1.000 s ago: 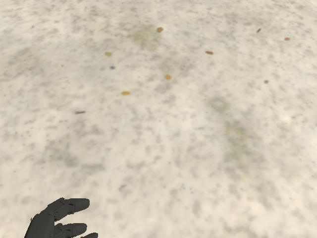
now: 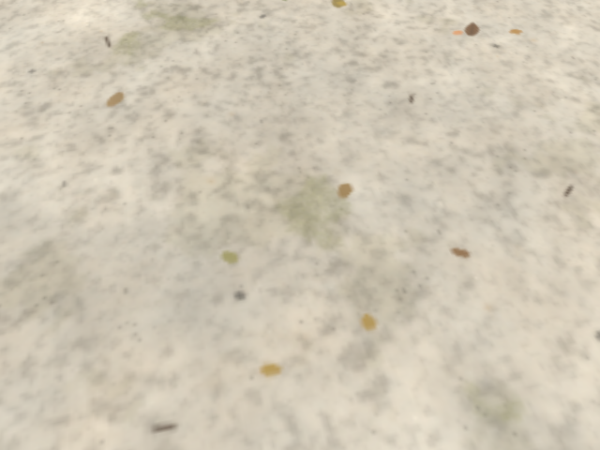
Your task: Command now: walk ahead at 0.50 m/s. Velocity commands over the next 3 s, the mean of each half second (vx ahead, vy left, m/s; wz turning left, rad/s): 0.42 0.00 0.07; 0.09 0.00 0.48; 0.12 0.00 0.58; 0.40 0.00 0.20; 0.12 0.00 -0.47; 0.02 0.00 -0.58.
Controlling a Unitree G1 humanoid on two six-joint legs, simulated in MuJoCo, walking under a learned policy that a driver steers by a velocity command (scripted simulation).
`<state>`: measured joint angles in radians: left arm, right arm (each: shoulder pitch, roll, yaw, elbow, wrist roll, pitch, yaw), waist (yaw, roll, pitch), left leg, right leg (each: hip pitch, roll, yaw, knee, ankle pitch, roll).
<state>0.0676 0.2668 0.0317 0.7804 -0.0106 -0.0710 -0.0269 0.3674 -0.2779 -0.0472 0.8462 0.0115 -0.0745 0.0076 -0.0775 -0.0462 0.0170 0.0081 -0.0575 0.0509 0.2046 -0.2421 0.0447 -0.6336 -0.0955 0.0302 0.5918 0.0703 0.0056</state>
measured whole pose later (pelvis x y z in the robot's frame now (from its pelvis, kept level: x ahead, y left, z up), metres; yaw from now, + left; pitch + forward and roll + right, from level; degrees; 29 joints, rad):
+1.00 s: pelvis +0.38 -0.04 -0.01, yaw +19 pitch +3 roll -1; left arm 0.13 0.29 0.05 0.83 -0.01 -0.01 0.03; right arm 0.18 -0.30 -0.08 0.64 0.00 0.04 -0.03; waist -0.02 0.01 0.02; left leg -0.42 -0.12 -0.18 0.48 -0.10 0.03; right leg -0.41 0.02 0.11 0.66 -0.31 0.05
